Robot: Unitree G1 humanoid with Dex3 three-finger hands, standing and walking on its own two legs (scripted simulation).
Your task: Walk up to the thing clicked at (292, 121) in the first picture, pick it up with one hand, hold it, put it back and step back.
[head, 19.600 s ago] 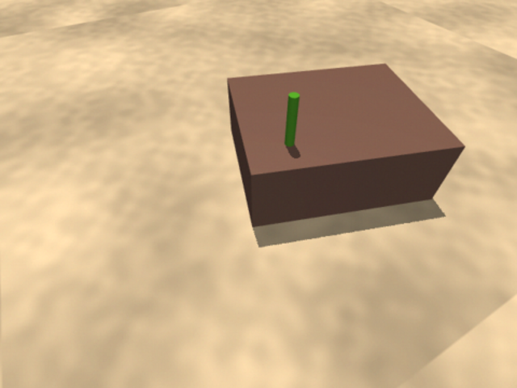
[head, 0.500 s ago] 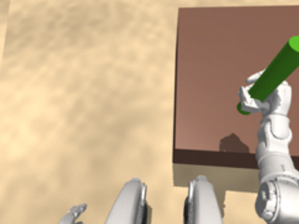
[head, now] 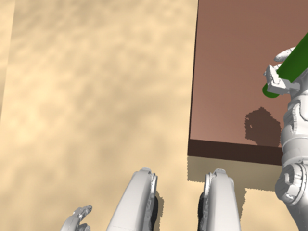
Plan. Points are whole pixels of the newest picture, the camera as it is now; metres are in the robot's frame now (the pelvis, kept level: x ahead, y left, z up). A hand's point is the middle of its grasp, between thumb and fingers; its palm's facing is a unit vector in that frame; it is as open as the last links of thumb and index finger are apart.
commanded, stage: crouch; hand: right
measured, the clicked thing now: (297, 62) +0.50 -0.26 +0.05
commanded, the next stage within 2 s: lower in 0.08 s
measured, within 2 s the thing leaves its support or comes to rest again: rests again in 1.00 s
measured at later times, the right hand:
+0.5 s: hand (267, 83) +0.51 -0.25 -0.07, palm faces +0.22 +0.98 +0.01, open 5.7 cm
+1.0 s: hand (260, 87) +0.53 -0.24 -0.11, palm faces +0.23 +0.97 -0.01, open 5.7 cm
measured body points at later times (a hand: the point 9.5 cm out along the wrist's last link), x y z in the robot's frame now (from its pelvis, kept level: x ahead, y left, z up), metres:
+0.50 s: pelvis -0.01 +0.00 -0.06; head +0.21 -0.05 +0.34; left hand +0.07 +0.27 -0.17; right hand +0.50 -0.30 -0.06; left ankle +0.04 +0.13 -0.51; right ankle +0.08 -0.13 -0.51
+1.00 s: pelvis -0.02 +0.01 -0.11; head +0.21 -0.03 +0.28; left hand +0.05 +0.28 -0.23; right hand +0.51 -0.30 -0.11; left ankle +0.04 +0.13 -0.51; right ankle +0.08 -0.13 -0.51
